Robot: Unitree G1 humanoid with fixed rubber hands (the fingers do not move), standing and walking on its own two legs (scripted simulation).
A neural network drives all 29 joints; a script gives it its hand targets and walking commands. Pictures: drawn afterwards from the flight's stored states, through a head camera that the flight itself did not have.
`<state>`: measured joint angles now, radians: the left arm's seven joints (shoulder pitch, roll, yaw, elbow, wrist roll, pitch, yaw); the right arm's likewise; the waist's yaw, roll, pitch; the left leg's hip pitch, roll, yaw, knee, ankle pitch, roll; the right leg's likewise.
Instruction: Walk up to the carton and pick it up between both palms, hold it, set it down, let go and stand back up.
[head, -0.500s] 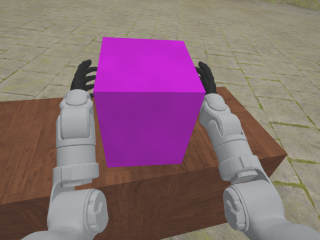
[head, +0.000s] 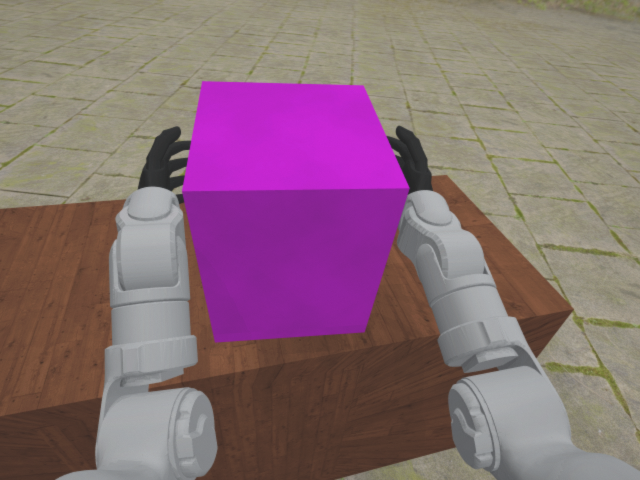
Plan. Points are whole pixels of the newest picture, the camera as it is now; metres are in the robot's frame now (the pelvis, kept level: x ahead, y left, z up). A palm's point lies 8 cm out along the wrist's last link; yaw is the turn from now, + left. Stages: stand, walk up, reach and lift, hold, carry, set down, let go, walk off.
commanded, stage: hold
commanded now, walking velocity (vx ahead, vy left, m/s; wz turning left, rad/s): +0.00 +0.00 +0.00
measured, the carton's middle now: (288, 215) +0.39 +0.02 +0.18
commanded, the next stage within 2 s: none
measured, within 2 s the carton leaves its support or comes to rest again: neither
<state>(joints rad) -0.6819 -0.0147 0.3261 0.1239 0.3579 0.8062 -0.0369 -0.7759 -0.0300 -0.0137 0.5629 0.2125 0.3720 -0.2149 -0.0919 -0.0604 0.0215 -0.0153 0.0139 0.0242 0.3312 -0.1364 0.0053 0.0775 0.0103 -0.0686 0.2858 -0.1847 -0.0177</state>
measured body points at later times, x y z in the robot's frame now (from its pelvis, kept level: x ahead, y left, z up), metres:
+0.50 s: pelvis +0.00 +0.00 +0.00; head -0.06 +0.03 +0.44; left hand +0.38 +0.17 +0.23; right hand +0.38 -0.13 +0.23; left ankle +0.04 +0.11 -0.75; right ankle +0.00 -0.10 -0.75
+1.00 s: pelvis +0.00 +0.00 +0.00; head -0.06 +0.02 +0.44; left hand +0.37 +0.16 +0.23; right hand +0.38 -0.13 +0.23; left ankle +0.04 +0.11 -0.75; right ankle +0.00 -0.10 -0.75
